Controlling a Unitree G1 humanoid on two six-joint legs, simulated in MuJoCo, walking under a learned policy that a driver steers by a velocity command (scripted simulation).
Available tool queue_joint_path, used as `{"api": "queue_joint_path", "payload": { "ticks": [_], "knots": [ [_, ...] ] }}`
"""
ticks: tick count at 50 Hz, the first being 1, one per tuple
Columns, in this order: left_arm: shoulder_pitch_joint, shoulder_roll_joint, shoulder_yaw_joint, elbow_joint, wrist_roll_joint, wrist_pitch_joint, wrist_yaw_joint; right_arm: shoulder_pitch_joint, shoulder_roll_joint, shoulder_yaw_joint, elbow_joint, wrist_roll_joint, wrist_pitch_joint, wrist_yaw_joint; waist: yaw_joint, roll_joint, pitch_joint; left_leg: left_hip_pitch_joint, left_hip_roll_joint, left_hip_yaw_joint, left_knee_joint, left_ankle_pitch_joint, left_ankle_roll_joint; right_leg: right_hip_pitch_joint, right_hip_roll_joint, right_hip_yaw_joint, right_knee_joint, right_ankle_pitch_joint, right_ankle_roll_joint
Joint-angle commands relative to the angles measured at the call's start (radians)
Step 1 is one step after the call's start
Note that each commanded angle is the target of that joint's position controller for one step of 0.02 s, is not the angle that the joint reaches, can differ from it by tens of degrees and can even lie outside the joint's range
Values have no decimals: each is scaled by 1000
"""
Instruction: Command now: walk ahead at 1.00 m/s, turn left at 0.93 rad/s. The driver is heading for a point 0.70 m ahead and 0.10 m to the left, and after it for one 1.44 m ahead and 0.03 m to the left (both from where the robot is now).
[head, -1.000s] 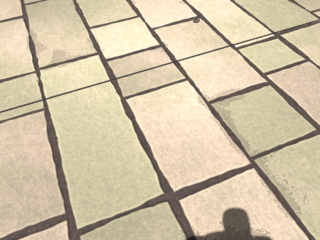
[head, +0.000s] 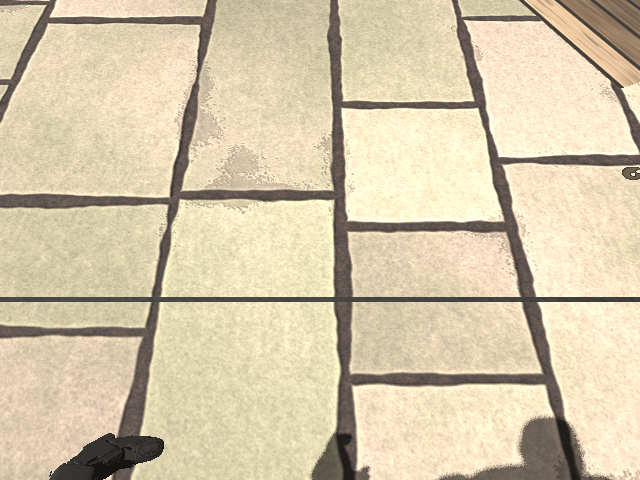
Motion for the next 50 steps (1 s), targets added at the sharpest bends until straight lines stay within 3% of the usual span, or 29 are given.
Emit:
{"api": "queue_joint_path", "payload": {
  "ticks": [1, 2, 5, 9, 12, 15, 17, 18, 19, 20, 21, 22, 23, 24, 26, 29, 32, 33, 36, 38, 39, 40, 41, 42, 43, 44, 45, 47, 50],
  "knots": [
    [221, 95, 54, 19, 6, 3, -1, -89, -57, 2, -118, -25, 9, 18, 144, -42, -135, -527, 143, 47, 192, 115, -16, 533, -339, 479, -359, -285, -126],
    [256, 85, 48, 54, 1, -3, 2, -119, -31, 6, -141, -42, 22, 35, 128, -54, -90, -523, 169, 48, 176, 117, -20, 467, -309, 369, -370, -186, -117],
    [314, 51, 40, 128, -36, -29, -19, -204, 26, 28, -213, -47, 58, 61, 95, -108, -29, -584, 222, 74, 153, 145, -24, 405, -284, 158, -410, 18, -76],
    [280, 93, 45, 133, -32, -52, -23, -326, 14, 47, -304, -40, 64, 83, 55, -111, 37, -580, 229, 129, -22, 338, -24, 320, -250, -83, -471, 252, -53],
    [330, 130, 51, 156, -33, -51, -15, -453, -8, 55, -334, -44, 61, 100, 86, -49, 107, -499, 176, 268, -287, 408, 11, 358, -193, -222, -519, 421, -28],
    [402, 213, 64, 158, -33, -26, 6, -420, -31, 50, -316, -40, 52, 98, 52, -101, 34, -346, 61, 362, -399, 350, 60, 518, -212, -267, -347, 1084, -8],
    [367, 273, 79, 139, -28, 11, 19, -183, -87, 24, -250, -41, 46, 76, -81, -153, -98, -77, 5, 326, -416, 246, 97, 515, -260, -243, -33, 1275, -26],
    [326, 271, 79, 118, -24, 24, 18, 34, -131, -3, -178, -45, 42, 59, -167, -147, -184, 172, -5, 260, -474, 216, 131, 410, -268, -213, 227, 1182, -49],
    [325, 236, 77, 116, -16, 30, 7, 104, -172, -33, -129, -43, 45, 33, -168, -46, -195, 377, 41, 145, -547, 157, 153, 194, -164, -210, 581, 531, -40],
    [389, 84, 41, 55, -6, 20, -4, 6, -266, -48, -148, -48, 52, 21, 5, 207, -188, 514, 252, -188, -503, 369, 183, -141, -26, -154, 958, -372, -16],
    [362, 125, 36, -35, -42, -1, -7, 33, -287, -53, -190, -56, 63, 14, -18, 151, -404, 673, 382, -558, -759, 104, 316, -331, 0, 51, 1047, -296, -10],
    [263, 165, 36, -35, -46, -16, -7, 28, -234, -49, -179, -54, 61, 0, -32, 5, -265, 546, 388, -567, -903, -19, 276, -400, -47, 69, 992, -192, -11],
    [259, 160, 33, -23, -47, -18, -8, -24, -184, -37, -164, -50, 50, -7, 25, -63, -112, 362, 365, -474, -932, 1, 237, -375, -95, 64, 894, -133, -15],
    [260, 140, 25, -10, -30, -9, -8, -53, -152, -25, -154, -47, 31, -7, 73, -110, -66, 212, 327, -399, -936, 76, 212, -296, -124, 74, 828, -130, -12],
    [301, 106, 15, 14, -7, 31, -22, -80, -86, 2, -145, -34, -6, -12, 138, -125, -22, -5, 259, -266, -979, 163, 189, -156, -167, 88, 708, -143, 11],
    [222, 69, 7, 1, -25, 50, -39, -51, -79, 10, -102, -20, -44, 4, 139, -94, 70, -77, 197, -5, -988, 844, 120, -135, -157, 14, 471, -60, 19],
    [150, 19, -10, -4, -51, 35, -52, -42, -59, 20, -82, -16, -61, 18, 98, -30, 39, -58, 108, 203, -976, 1002, 5, -2, -67, -67, 139, 267, -37],
    [41, 37, 4, -28, -106, -8, -43, -35, -44, 22, -93, 7, -57, -16, 40, -62, 3, -4, 140, 177, -940, 939, -17, -18, -31, -40, 80, 385, -31],
    [50, 75, 25, -50, -95, -43, -74, -7, -128, 13, -90, -22, -22, -62, 57, 32, -79, 183, 162, 232, -808, 1024, -102, 17, 71, -81, -94, 546, -38],
    [248, 151, 67, -10, -85, -27, -88, -76, -136, 6, -124, -37, -1, -80, 158, 115, -178, 138, 172, 240, -581, 1165, -152, 250, 140, -95, -30, 450, -50],
    [439, 207, 94, 32, -86, -11, -81, -169, -144, 2, -159, -45, 4, -81, 271, 118, -223, 21, 166, 244, -342, 1151, -174, 442, 119, -48, -18, 431, -77],
    [598, 226, 99, 76, -83, 3, -60, -252, -114, 8, -183, -41, 3, -67, 365, -55, -212, -136, 36, 261, 126, 530, -210, 575, 4, 84, -122, 567, -128],
    [489, 259, 80, 38, -21, -5, -51, -58, 52, 45, -217, -60, -3, -31, 153, -380, -261, -470, -88, 122, 494, -317, -240, 760, -176, 476, -2, 1043, -265],
    [342, 283, 89, -55, 15, -2, -39, 117, -6, 53, -222, -20, -19, 0, 102, -273, -508, -503, -57, -79, 593, -217, -215, 825, -336, 831, -187, 726, -406],
    [221, 239, 92, -133, -12, 19, -33, 29, -114, 34, -234, -8, -18, 12, 109, -87, -415, -503, -4, -79, 505, -119, -162, 661, -296, 819, -270, 276, -401],
    [161, 186, 76, -144, -55, 35, -32, -87, -136, 20, -258, -17, -6, 5, 81, 96, -221, -535, 31, -38, 402, -68, -147, 436, -222, 735, -334, -5, -356],
    [137, 178, 68, -152, -69, 39, -32, -118, -126, 18, -272, -31, 10, -7, 50, 139, -156, -508, 55, -30, 315, -36, -146, 288, -187, 711, -375, -91, -327],
    [113, 191, 78, -157, -63, 44, -28, -117, -107, 17, -281, -39, 34, -20, 25, 57, -72, -430, 83, -30, 130, -7, -165, 104, -79, 596, -387, -1, -282],
    [179, 209, 89, -130, -69, 58, -2, -168, -50, 27, -296, -50, 31, -45, 57, -5, -149, -406, 62, -5, -64, 52, -211, 123, -26, 483, -291, 390, -255]
  ]
}}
